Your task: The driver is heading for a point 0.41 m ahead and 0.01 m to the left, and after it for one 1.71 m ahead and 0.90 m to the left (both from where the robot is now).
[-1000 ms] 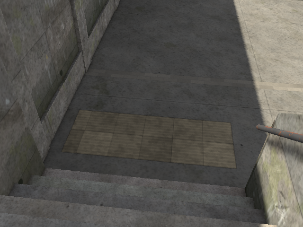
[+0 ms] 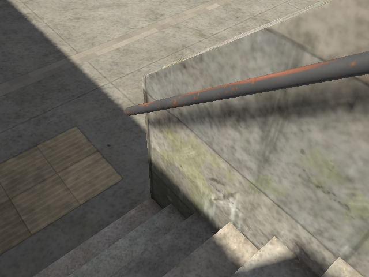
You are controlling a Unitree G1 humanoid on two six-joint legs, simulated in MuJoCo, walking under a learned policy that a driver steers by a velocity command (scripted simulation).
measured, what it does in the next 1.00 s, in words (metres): goes down, turning left: right foot 0.20 m lower, then left foot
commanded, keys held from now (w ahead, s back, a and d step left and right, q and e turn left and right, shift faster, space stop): shift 0.28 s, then q+shift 0.72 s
